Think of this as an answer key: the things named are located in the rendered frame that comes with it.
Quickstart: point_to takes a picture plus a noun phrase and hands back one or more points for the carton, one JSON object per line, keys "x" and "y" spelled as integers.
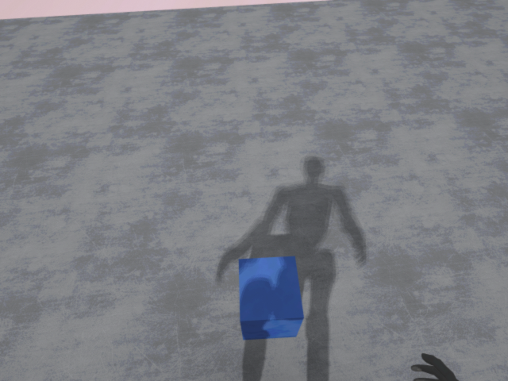
{"x": 270, "y": 298}

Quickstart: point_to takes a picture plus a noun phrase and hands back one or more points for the right robot hand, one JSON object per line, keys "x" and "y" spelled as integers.
{"x": 438, "y": 368}

